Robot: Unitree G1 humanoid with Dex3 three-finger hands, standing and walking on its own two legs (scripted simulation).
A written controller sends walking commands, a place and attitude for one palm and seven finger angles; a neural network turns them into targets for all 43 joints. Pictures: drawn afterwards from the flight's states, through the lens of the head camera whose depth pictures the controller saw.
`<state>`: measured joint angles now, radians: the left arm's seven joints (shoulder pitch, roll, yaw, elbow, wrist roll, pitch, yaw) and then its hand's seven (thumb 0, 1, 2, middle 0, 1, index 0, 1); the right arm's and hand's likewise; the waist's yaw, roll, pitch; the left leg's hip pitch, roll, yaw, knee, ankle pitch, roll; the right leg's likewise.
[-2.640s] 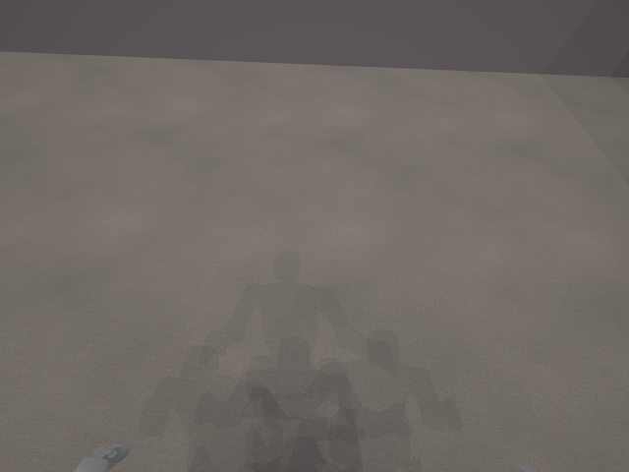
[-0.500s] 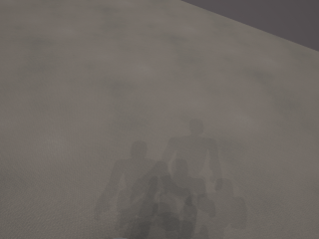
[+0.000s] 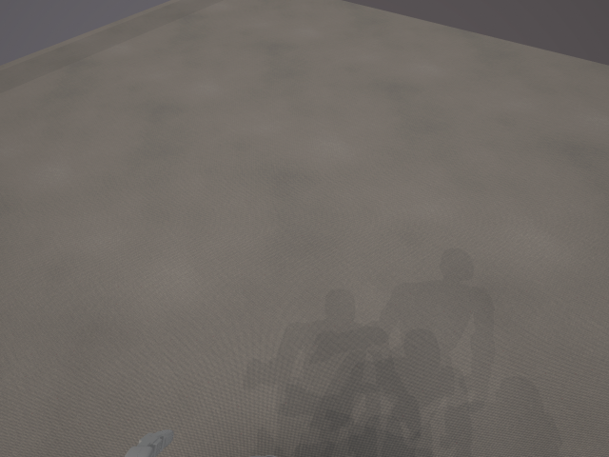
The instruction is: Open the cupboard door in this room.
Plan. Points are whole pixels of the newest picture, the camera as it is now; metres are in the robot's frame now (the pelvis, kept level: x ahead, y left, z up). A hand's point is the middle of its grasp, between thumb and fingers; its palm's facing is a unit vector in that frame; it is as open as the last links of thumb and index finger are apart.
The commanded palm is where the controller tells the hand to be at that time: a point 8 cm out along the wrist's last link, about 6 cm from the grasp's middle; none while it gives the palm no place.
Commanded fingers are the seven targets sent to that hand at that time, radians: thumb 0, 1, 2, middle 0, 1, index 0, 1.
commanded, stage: turn or walk to find it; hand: left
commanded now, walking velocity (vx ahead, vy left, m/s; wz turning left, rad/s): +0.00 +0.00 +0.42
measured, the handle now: out of the picture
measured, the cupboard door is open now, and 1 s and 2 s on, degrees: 0 0 0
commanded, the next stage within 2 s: none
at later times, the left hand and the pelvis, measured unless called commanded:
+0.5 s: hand out of the picture -0.08 +0.24 -0.19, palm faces +0.30 -0.93 -0.22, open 7.4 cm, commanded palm none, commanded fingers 0.00 0.90 0.90 -0.20 -0.30 -0.20 -0.30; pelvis -0.04 +0.03 -0.01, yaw +13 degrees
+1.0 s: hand out of the picture -0.03 +0.23 -0.14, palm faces +0.40 -0.88 -0.27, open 7.4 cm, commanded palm none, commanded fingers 0.00 0.90 0.90 -0.20 -0.30 -0.20 -0.30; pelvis -0.06 +0.00 +0.00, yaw +24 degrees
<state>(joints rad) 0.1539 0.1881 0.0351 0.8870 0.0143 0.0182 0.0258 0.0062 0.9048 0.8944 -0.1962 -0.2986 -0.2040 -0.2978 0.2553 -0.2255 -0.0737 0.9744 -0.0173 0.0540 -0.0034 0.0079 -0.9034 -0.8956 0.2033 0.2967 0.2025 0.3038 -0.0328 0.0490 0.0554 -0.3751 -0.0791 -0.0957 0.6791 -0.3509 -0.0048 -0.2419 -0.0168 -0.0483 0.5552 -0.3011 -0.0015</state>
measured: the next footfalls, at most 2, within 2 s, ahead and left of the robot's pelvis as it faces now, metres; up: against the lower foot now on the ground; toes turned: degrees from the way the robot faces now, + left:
left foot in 0.44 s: -0.03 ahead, +0.14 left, +0.00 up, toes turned +17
right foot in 1.00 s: +0.01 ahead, -0.08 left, +0.00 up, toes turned +22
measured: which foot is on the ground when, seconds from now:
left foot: up 0.00-0.42, down 0.44-1.00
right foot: down 0.00-0.44, up 0.46-0.98, down 1.00-1.00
